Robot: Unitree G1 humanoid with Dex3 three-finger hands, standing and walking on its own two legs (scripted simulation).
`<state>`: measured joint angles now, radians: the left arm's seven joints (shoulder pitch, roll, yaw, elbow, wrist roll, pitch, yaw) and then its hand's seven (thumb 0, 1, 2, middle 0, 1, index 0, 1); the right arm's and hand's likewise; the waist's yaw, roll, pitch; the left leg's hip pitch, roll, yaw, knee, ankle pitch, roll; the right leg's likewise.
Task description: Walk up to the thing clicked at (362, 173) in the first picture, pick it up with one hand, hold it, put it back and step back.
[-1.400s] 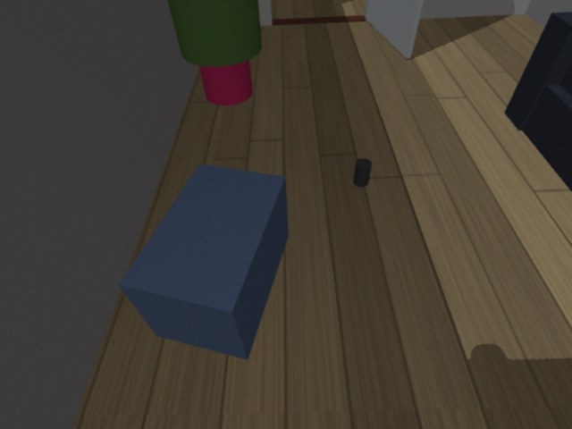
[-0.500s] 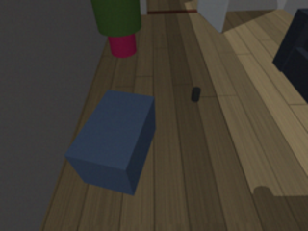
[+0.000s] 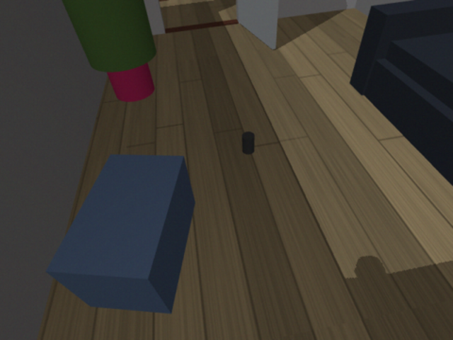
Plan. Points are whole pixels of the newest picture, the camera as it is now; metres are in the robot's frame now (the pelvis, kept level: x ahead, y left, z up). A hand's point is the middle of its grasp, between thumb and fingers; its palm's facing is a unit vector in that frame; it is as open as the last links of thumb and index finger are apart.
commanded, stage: walk up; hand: left
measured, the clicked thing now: (248, 143) +1.38 -0.05 -0.70
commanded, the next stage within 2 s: none
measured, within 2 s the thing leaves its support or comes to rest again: neither
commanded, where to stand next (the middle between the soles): +0.99 -0.19 m, yaw -13 degrees
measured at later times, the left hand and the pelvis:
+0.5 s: hand (135, 294) +0.27 +0.25 -0.16, palm faces -0.18 -0.93 -0.33, open 7.4 cm; pelvis +0.21 -0.01 -0.01, yaw -8 degrees
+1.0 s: hand (194, 170) +0.60 +0.14 -0.11, palm faces -0.26 -0.89 -0.38, open 7.4 cm; pelvis +0.42 -0.09 +0.00, yaw -14 degrees
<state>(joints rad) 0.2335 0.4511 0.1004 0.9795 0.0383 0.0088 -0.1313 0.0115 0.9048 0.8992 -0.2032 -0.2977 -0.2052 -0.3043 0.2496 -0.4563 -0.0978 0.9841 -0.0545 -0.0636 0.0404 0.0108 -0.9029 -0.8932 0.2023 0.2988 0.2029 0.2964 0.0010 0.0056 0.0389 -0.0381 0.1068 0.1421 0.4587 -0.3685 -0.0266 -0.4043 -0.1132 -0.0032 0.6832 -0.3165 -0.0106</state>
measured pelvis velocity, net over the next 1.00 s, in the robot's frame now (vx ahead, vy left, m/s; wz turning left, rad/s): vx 0.42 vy -0.09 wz -0.24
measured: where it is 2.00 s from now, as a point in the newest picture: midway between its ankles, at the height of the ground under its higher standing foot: (274, 222)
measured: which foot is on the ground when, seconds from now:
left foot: down 0.00-0.04, up 0.06-0.40, down 0.42-0.86, up 0.88-1.00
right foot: up 0.00-0.00, down 0.02-0.44, up 0.46-0.82, down 0.84-1.00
